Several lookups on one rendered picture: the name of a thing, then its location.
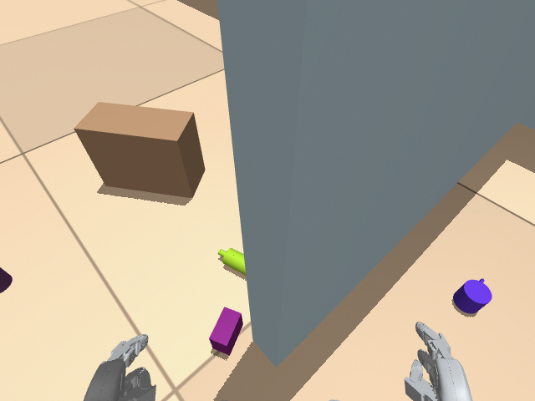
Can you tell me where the right robot hand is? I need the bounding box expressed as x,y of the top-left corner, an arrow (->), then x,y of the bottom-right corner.
405,322 -> 472,401

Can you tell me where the left robot hand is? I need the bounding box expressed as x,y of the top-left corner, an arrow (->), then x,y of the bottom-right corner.
84,334 -> 156,401

